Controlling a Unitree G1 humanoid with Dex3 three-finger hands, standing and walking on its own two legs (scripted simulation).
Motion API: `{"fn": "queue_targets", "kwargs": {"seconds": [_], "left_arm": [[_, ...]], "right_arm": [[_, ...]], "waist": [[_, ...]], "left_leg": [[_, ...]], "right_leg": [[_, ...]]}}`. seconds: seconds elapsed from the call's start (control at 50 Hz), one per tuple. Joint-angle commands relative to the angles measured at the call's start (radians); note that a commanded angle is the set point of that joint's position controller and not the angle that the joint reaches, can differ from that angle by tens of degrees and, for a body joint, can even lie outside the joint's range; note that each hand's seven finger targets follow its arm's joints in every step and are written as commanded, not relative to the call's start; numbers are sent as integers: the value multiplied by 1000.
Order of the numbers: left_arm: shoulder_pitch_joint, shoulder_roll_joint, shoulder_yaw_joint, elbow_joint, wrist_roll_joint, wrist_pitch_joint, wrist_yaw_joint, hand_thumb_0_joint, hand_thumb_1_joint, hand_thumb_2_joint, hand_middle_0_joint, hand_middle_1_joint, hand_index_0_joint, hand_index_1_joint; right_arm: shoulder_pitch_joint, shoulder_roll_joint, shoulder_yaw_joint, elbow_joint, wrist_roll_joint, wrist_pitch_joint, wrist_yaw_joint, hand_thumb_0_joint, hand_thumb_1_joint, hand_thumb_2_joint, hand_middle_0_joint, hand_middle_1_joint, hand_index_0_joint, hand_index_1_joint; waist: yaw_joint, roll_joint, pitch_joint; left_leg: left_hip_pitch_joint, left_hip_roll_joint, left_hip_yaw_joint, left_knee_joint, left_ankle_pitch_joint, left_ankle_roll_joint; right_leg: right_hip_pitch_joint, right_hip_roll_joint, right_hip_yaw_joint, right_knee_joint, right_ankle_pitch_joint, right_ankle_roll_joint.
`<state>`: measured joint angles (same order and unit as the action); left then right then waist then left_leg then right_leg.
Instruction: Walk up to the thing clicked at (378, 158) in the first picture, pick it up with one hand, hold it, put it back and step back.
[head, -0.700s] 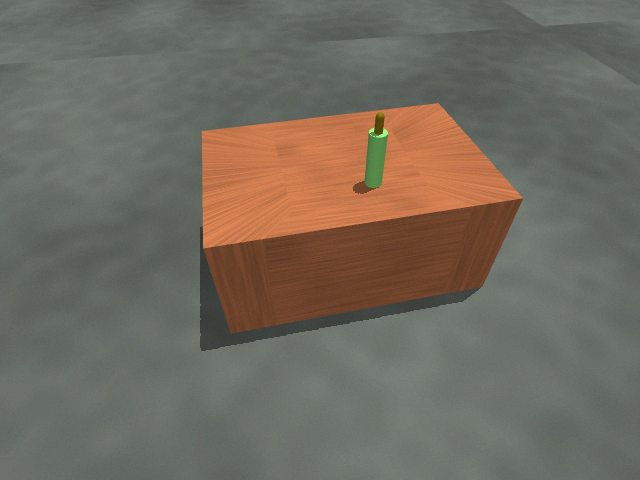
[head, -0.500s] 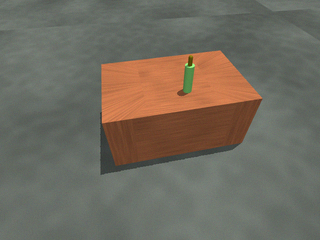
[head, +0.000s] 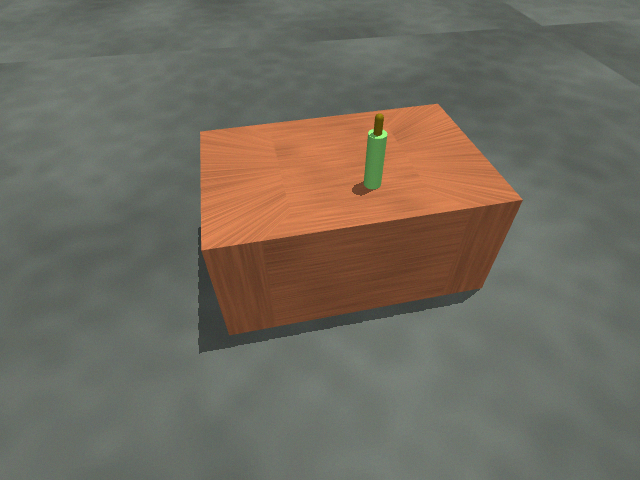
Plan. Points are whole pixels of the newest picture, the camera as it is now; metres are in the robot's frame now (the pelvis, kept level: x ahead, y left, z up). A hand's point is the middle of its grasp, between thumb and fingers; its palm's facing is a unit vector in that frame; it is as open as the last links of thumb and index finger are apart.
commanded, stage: stand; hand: right
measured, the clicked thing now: (375, 151) +1.09 -0.16 -0.21
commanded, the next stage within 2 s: walk up in 0.42 s
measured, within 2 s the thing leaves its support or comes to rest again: neither
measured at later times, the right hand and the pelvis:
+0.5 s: hand out of the picture +0.07 -0.25 -0.16, palm faces -0.03 +0.94 -0.33, open 7.3 cm; pelvis +0.01 +0.00 +0.00, yaw +1 degrees
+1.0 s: hand (549, 424) +0.26 -0.32 -0.15, palm faces -0.17 +0.90 -0.40, open 7.4 cm; pelvis +0.15 -0.06 -0.02, yaw +6 degrees
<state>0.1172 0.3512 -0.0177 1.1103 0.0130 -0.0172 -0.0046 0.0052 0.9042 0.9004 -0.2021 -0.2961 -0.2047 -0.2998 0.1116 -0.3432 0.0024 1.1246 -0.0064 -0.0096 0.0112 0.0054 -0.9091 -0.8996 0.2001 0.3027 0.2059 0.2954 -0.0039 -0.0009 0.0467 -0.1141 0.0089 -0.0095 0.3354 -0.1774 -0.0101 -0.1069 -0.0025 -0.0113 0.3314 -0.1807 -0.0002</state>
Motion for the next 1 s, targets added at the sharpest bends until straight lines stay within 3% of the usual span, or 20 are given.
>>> {"fn": "queue_targets", "kwargs": {"seconds": [0.0,0.38,0.4,0.42,0.44,0.46,0.48,0.5,0.56,0.6,0.64,0.66,0.68,0.7,0.72,0.74,0.8,0.9,0.94,0.98], "left_arm": [[-36,207,47,-58,-3,-19,17,0,900,900,-200,-300,-200,-300],[-31,208,48,-51,-2,-17,15,0,900,900,-200,-300,-200,-300],[14,292,128,-118,20,-18,-20,0,900,900,-200,-300,-200,-300],[-9,282,131,-123,29,-12,-32,0,900,900,-200,-300,-200,-300],[-29,254,134,-150,34,-11,-40,0,900,900,-200,-300,-200,-300],[-54,226,134,-175,33,-8,-47,0,900,900,-200,-300,-200,-300],[-68,223,140,-198,36,-6,-51,0,900,900,-200,-300,-200,-300],[-79,236,146,-219,33,-8,-55,0,900,900,-200,-300,-200,-300],[-3,239,151,-240,28,-13,-78,0,900,900,-200,-300,-200,-300],[51,229,159,-225,34,-19,-80,0,900,900,-200,-300,-200,-300],[229,240,178,-171,37,-26,-69,0,900,900,-200,-300,-200,-300],[364,302,203,-144,46,-31,-55,0,900,900,-200,-300,-200,-300],[347,402,217,-189,55,-43,-45,0,900,900,-200,-300,-200,-300],[221,420,209,-242,42,-42,-47,0,900,900,-200,-300,-200,-300],[156,382,196,-269,19,-43,-47,0,900,900,-200,-300,-200,-300],[134,345,183,-272,15,-48,-44,0,900,900,-200,-300,-200,-300],[144,305,168,-284,10,-57,-42,0,900,900,-200,-300,-200,-300],[183,311,160,-329,13,-56,-46,0,900,900,-200,-300,-200,-300],[179,318,155,-339,6,-45,-48,0,900,900,-200,-300,-200,-300],[219,252,129,-355,5,-36,-47,0,900,900,-200,-300,-200,-300]], "right_arm": [[-37,-215,-37,-54,-1,-21,-19,0,-900,-900,200,300,200,300],[-34,-214,-37,-52,-2,-19,-18,0,-900,-900,200,300,200,300],[80,-291,-95,-93,-18,-35,-5,0,-900,-900,200,300,200,300],[96,-309,-109,-89,-27,-40,-2,0,-900,-900,200,300,200,300],[106,-324,-120,-102,-28,-44,-1,0,-900,-900,200,300,200,300],[116,-331,-132,-119,-30,-48,-1,0,-900,-900,200,300,200,300],[127,-351,-146,-136,-31,-58,-1,0,-900,-900,200,300,200,300],[134,-356,-152,-152,-32,-69,-8,0,-900,-900,200,300,200,300],[82,-356,-159,-211,-39,-72,-4,0,-900,-900,200,300,200,300],[53,-330,-155,-238,-40,-64,6,0,-900,-900,200,300,200,300],[11,-281,-139,-267,-39,-51,11,0,-900,-900,200,300,200,300],[32,-203,-115,-281,-39,-47,8,0,-900,-900,200,300,200,300],[42,-155,-97,-315,-23,-48,2,0,-900,-900,200,300,200,300],[25,-251,-120,-308,-27,-49,-7,0,-900,-900,200,300,200,300],[74,-297,-127,-279,-14,-57,0,0,-900,-900,200,300,200,300],[106,-292,-129,-255,-11,-62,8,0,-900,-900,200,300,200,300],[174,-265,-122,-238,-11,-67,28,0,-900,-900,200,300,200,300],[99,-231,-120,-309,-10,-72,46,0,-900,-900,200,300,200,300],[162,-221,-125,-302,-8,-77,38,0,-900,-900,200,300,200,300],[333,-288,-161,-264,-16,-88,15,0,-900,-900,200,300,200,300]], "waist": [[2,5,-60],[3,-2,-53],[9,-40,-132],[-1,6,-43],[-12,64,7],[-19,118,76],[-31,142,106],[-31,111,78],[10,165,4],[39,173,-9],[132,56,-39],[190,-188,-64],[174,-384,-22],[126,-219,66],[76,-93,119],[53,-68,138],[35,-115,111],[53,-133,52],[15,-103,5],[-76,100,-113]], "left_leg": [[5,116,-86,-56,110,32],[2,115,-93,-69,83,32],[-13,81,-139,-12,-391,103],[-69,117,-203,-35,-513,120],[-58,170,-285,-75,-562,154],[-40,244,-383,-132,-577,195],[4,322,-482,-167,-513,248],[41,349,-514,-168,-481,270],[49,302,-387,-135,-428,249],[-95,216,-252,-64,-332,200],[-305,101,-104,163,-333,139],[-470,4,-31,454,-429,105],[-664,-111,7,725,-457,47],[-627,-3,-110,773,-359,41],[-606,42,-108,764,-279,42],[-583,63,-99,748,-225,39],[-454,77,-55,606,-172,21],[-286,55,38,322,-92,23],[-144,15,102,221,9,27],[195,1,70,149,-23,75]], "right_leg": [[1,-128,98,-61,111,-27],[-7,-125,95,-71,59,-26],[14,-57,57,41,-385,-55],[-108,-57,65,109,-466,-63],[-225,-47,52,191,-437,-60],[-341,-21,-1,324,-309,-43],[-441,-49,42,430,-273,-33],[-490,-92,110,476,-287,-36],[-404,-113,102,387,-318,-38],[-193,-64,25,282,-233,-35],[134,19,-77,148,-103,-23],[280,-53,68,44,-256,-32],[225,-341,564,-186,-638,-135],[55,-448,689,-242,-716,-241],[12,-410,581,-219,-644,-260],[2,-345,459,-193,-517,-239],[-37,-259,213,-143,-189,-218],[-37,-234,62,-27,141,-207],[-69,-210,11,87,157,-187],[-230,-129,-67,455,184,-128]]}}
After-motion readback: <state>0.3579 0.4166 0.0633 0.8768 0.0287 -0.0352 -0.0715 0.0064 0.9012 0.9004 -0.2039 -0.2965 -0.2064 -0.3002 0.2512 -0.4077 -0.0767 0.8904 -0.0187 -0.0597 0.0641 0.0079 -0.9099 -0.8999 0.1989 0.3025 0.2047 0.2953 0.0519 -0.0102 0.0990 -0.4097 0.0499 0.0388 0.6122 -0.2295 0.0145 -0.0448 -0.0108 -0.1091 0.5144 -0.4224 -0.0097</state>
